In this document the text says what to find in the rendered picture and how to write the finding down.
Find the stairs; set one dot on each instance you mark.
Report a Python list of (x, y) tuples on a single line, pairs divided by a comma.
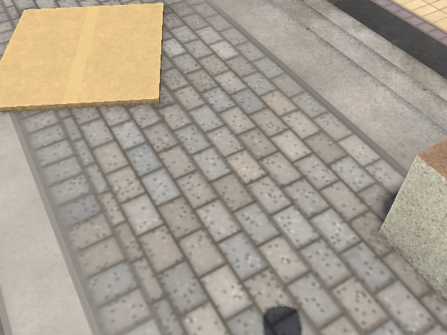
[(415, 82)]

